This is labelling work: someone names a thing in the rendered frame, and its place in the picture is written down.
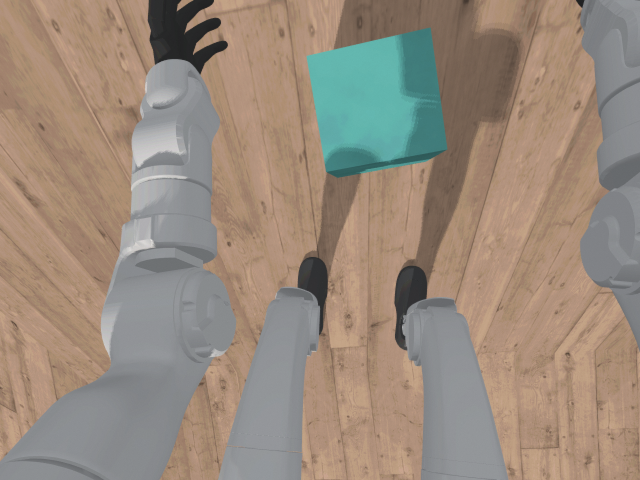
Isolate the robot left foot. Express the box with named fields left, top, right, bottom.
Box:
left=298, top=257, right=328, bottom=335

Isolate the carton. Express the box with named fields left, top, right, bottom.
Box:
left=306, top=27, right=447, bottom=178

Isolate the left robot hand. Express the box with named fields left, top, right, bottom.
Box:
left=148, top=0, right=228, bottom=74

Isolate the robot foot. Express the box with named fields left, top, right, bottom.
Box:
left=394, top=266, right=427, bottom=350
left=298, top=257, right=328, bottom=335

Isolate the left robot upper arm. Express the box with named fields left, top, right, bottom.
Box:
left=0, top=267, right=236, bottom=480

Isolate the left robot forearm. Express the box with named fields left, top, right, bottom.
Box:
left=101, top=59, right=220, bottom=348

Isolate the right robot forearm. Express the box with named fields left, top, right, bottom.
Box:
left=580, top=0, right=640, bottom=191

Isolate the right robot upper arm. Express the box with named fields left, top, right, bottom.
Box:
left=580, top=181, right=640, bottom=351

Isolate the robot right foot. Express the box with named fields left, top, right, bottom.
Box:
left=394, top=266, right=427, bottom=350

